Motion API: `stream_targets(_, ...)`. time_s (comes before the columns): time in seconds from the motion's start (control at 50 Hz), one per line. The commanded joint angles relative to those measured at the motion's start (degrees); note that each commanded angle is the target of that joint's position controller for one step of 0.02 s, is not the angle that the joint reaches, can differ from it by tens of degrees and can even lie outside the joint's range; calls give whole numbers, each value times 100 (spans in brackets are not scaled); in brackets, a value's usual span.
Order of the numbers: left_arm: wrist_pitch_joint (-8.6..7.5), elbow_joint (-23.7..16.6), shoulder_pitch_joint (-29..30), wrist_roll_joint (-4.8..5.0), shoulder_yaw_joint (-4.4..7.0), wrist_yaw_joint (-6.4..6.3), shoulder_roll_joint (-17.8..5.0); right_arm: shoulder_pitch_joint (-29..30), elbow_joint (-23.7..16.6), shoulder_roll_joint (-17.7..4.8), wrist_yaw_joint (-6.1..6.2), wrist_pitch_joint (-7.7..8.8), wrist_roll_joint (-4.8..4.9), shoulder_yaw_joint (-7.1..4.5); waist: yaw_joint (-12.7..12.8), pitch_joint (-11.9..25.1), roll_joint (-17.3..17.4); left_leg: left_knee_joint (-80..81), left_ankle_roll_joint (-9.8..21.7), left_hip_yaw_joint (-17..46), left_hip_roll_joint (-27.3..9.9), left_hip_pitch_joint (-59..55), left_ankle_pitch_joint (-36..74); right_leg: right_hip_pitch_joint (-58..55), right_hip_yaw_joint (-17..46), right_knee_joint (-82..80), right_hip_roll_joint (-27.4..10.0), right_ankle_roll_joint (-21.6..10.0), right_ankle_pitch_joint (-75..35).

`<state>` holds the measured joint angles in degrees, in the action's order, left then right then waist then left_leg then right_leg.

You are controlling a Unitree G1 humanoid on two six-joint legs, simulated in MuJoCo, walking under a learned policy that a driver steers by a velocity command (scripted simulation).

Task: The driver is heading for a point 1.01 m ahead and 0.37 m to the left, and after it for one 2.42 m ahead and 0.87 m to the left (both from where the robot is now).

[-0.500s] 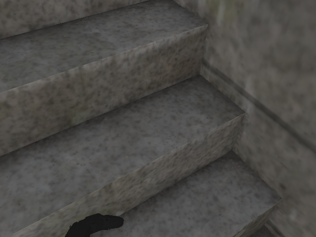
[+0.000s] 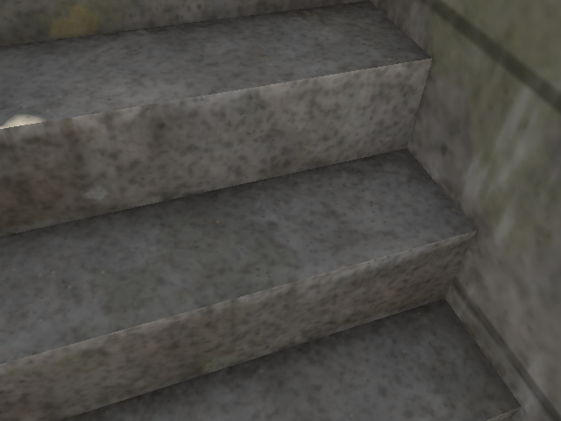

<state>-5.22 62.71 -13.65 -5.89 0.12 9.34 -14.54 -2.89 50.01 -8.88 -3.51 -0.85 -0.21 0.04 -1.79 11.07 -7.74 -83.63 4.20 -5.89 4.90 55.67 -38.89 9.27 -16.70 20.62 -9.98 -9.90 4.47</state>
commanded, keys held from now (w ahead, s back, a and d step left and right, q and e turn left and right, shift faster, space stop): w+q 1.00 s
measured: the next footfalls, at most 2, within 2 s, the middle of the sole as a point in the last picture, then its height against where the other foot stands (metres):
right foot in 0.46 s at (336, 401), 0.21 m higher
left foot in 1.06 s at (125, 282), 0.20 m higher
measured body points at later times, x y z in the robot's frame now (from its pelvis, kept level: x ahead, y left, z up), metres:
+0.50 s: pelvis +0.25 -0.02 +0.19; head +0.23 -0.02 +0.64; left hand +0.54 +0.18 +0.20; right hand +0.20 -0.21 +0.03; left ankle +0.07 +0.10 -0.53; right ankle +0.41 -0.10 -0.37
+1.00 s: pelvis +0.45 +0.04 +0.38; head +0.45 +0.04 +0.83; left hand +0.27 +0.10 +0.23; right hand +0.74 +0.05 +0.30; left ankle +0.53 +0.23 -0.09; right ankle +0.41 -0.11 -0.37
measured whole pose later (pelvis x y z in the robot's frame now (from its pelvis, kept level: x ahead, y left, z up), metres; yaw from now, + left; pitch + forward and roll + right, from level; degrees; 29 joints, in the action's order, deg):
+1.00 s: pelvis +0.45 +0.04 +0.38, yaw +33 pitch +8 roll +2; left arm -4.2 69.2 -29.7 -6.9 -4.1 5.5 -3.7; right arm 5.8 46.2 -6.0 -6.3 -5.5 -1.4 4.9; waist 3.3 9.8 -2.4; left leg -102.8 15.3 -7.5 -8.8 82.1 -14.7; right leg 1.8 -20.6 7.2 -6.7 -0.6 11.8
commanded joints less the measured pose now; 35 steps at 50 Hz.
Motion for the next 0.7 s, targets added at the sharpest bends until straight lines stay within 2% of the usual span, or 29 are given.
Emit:
stream_targets(0.02, 113, 84, -485, -20, 261, 51, -1032, -1779, 298, -813, 90, 135, 16, -174, -517, 327, 453, 2371, 727, 1235, 312, -2429, 1136, 730, 603, 2081, -438, -1055, -7363)
stream_targets(0.04, 273, -154, 312, -14, 252, 143, -656, -2457, 590, -1061, 71, 98, -267, -224, -850, -165, 1641, 4096, 1371, 2957, -453, -3045, 1418, 2660, 767, 3631, 473, -579, -2989)
stream_targets(0.06, 400, -285, 631, 133, 150, 171, -262, -3032, 823, -1031, 152, 82, -379, -214, -965, 125, 1886, 5004, 1533, 4653, -785, -3542, 953, 3662, 1792, 6343, 871, -294, -1433)
stream_targets(0.08, 420, -459, 1114, 250, 68, 41, -4, -3604, 1201, -775, 119, 148, -395, -148, -1068, -41, 2178, 5060, 1461, 5150, -896, -4260, 271, 5283, 2797, 8107, 1288, -430, -1187)
stream_targets(0.1, 320, -629, 1488, 247, 38, -148, 113, -3639, 1445, -525, 55, 239, -473, -98, -900, -328, 1996, 4976, 1328, 4993, -861, -4575, 659, 6408, 3329, 9025, 1591, -521, -873)
stream_targets(0.12, -97, -1956, 1898, -5, -177, -606, 875, -2036, 937, -574, 485, 390, -62, -301, -130, -825, 1303, 5460, 1164, 4668, -915, -3552, 416, 5036, 2351, 8688, 1045, 48, -80)
stream_targets(0.14, 67, -927, 1813, 277, -42, -473, 32, -2034, 1340, -125, 238, 411, -299, 38, -175, -376, 928, 4649, 1148, 4140, -706, -4308, 1709, 6704, 3315, 9365, 1533, -286, -91)
stream_targets(0.16, 46, -1070, 1762, 226, -40, -470, -105, -2280, 1380, 122, 146, 408, -389, 61, -177, -397, 1305, 4799, 1121, 4114, -876, -4477, 2458, 6975, 3143, 10021, 1417, -483, 305)
stream_targets(0.2, 149, -1097, 1685, 247, -72, -465, 9, -1751, 1419, 202, 34, 498, -370, 149, 408, -559, 515, 5040, 964, 3336, -769, -3699, 3543, 6950, 2606, 9725, 1133, -445, 163)
stream_targets(0.24, 241, -1431, 2157, 331, -139, -622, 72, -1326, 1122, -141, -32, 623, -426, 24, 521, -516, 527, 5789, 778, 2442, -510, -2475, 3058, 5908, 1905, 8750, 740, -388, 110)
stream_targets(0.26, 305, -1391, 2137, 258, -186, -573, 290, -1418, 1000, -287, -17, 696, -376, 14, 500, -594, 1289, 6064, 952, 2612, -533, -1858, 3003, 5520, 1607, 9826, 747, -194, 355)
stream_targets(0.32, 246, -1790, 2809, 231, -278, -640, 333, -3457, 1918, 35, 107, 661, -568, 89, -131, -846, 1114, 5645, 964, 3438, -1231, -4451, 3450, 8418, 2264, 11314, 869, -268, 1961)
stream_targets(0.34, 197, -2187, 3476, 96, -295, -640, 301, -3766, 2034, -80, 89, 704, -569, 79, -263, -648, 787, 5505, 818, 3326, -1151, -4956, 4137, 8470, 1914, 10057, 754, -193, 1938)
stream_targets(0.36, 246, -2581, 4189, 202, -345, -758, 386, -3958, 2158, -112, 89, 745, -588, 48, -362, -562, 890, 5727, 749, 3508, -1224, -5091, 4353, 8405, 1897, 9019, 608, -116, 2206)
stream_targets(0.38, 290, -2823, 4479, 292, -371, -903, 483, -3946, 2242, -44, 92, 758, -561, 8, -375, -606, 1311, 6050, 739, 3352, -1239, -4782, 4590, 7999, 1833, 8276, 442, -152, 2198)
stream_targets(0.4, 477, -3191, 5019, 258, -497, -904, 642, -2761, 1719, -279, -112, 638, -241, -93, 70, -809, 1192, 7863, 905, 2928, -1162, -2188, 4430, 4903, 1137, 5856, 547, 22, 2944)
stream_targets(0.42, 621, -3407, 5127, 530, -503, -633, 834, -3024, 1683, -823, -231, 668, -151, -216, 226, -536, 2023, 8249, 1607, 3171, -1317, -265, 7505, 2376, 268, 6774, 1121, 568, 1556)
stream_targets(0.44, 650, -3186, 4162, 706, -429, -568, 728, -2273, 1546, -1127, -376, 795, -176, -336, 839, -538, 2350, 7525, 1397, 2999, -1826, -1430, 11497, 2354, 785, 6453, 1300, 564, 692)
stream_targets(0.46, 665, -2658, 2794, 707, -72, -583, -113, -2152, 1476, -1384, -450, 878, 142, -475, 1285, 408, 1844, 6062, 1050, 2413, -1604, -3415, 13790, 2229, 967, 4922, 1752, 401, 1310)
stream_targets(0.48, 729, -1888, 685, 514, 59, -641, -241, -2639, 1568, -564, -503, 924, -188, -382, 1449, 2148, 620, 3873, 772, 2477, -1329, -3281, 11993, 25, 2836, 3885, 913, -495, -252)
stream_targets(0.5, 739, -1366, -458, 317, 163, -667, -651, -3030, 1496, 352, -630, 802, -578, -151, 1290, 2398, -840, 2276, 732, 2318, -154, -1500, 6968, -1343, 5742, 1699, -441, -1360, 1231)
stream_targets(0.52, 815, -1122, -995, 23, 270, -566, -857, -2524, 1885, -57, -734, 565, -384, -380, 1739, 962, -1164, -1285, 617, 2632, 252, -418, 4578, 12, 7648, 131, -902, -1289, 5126)
stream_targets(0.54, 455, -822, -804, 253, 307, -642, -1009, -2036, 1655, 48, -745, 490, -155, -398, 1248, -594, -776, -2476, 710, 2244, -38, 636, 4903, 1208, 7243, 10, -806, -906, 6265)
stream_targets(0.56, 304, -762, -6, 469, 164, -644, -452, -1944, 1713, 31, -537, 486, -157, -420, 684, -740, -528, -3079, 850, 2050, -334, 617, 5148, 1936, 6192, 414, -874, -804, 5382)
stream_targets(0.58, 276, -536, 515, 444, -10, -668, 369, -1690, 1593, 47, -351, 511, -192, -385, 371, -601, 590, -3256, 1100, 2052, -370, 602, 4945, 2122, 5259, 593, -872, -631, 4533)
stream_targets(0.6, 211, -384, 922, 487, -208, -693, 1073, -1465, 1412, 100, -279, 476, -106, -348, 92, -500, 1035, -3184, 1164, 2156, -494, 635, 4795, 2198, 4520, 695, -833, -309, 3740)
stream_targets(0.62, 117, -309, 1268, 579, -287, -742, 1380, -1388, 1275, 264, -284, 396, -68, -314, -207, -578, 1028, -2935, 1187, 2115, -583, 718, 4566, 2322, 3650, 628, -532, -20, 2957)
stream_targets(0.68, 29, -161, 1124, 137, -129, -860, 1048, -1257, 925, 759, -392, 208, -63, 33, -470, -696, 752, -3343, 1268, 1540, -663, 1397, 4026, 2069, 1847, -54, -284, 81, 1597)
stream_targets(0.7, 25, -215, 1038, 45, -40, -770, 799, -1280, 826, 692, -451, 148, 20, 77, -372, -702, 915, -3340, 1141, 1186, -723, 1494, 3666, 2055, 1254, -334, -214, 39, 1465)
